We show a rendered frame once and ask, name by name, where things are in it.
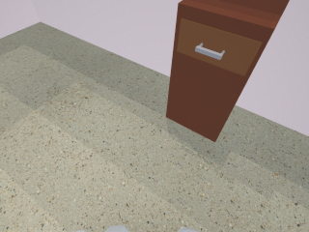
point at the handle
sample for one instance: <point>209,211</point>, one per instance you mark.
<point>209,52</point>

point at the cabinet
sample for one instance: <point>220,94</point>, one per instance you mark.
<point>202,95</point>

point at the drawer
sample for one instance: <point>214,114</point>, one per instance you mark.
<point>239,51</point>

